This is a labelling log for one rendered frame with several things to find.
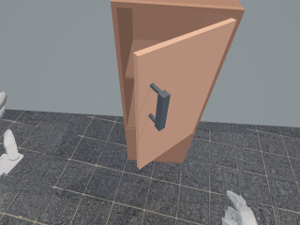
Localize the robot right hand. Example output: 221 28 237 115
221 190 258 225

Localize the handle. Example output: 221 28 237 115
148 83 171 131

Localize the robot left hand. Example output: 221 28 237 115
0 92 23 178

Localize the cupboard door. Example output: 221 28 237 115
133 18 236 169

